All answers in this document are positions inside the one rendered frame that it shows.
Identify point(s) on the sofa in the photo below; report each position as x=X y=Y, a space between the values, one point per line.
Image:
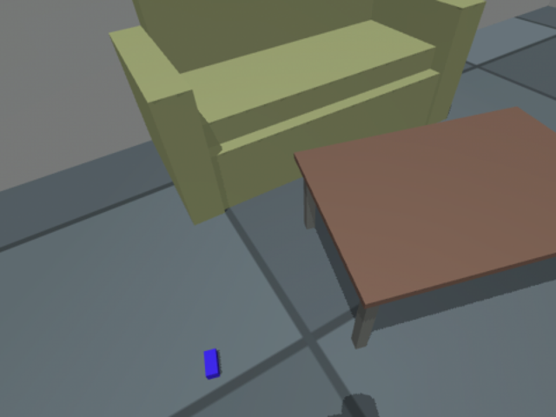
x=230 y=89

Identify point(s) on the coffee table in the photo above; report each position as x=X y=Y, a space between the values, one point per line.
x=425 y=208

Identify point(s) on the small box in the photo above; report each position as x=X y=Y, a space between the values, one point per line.
x=211 y=364

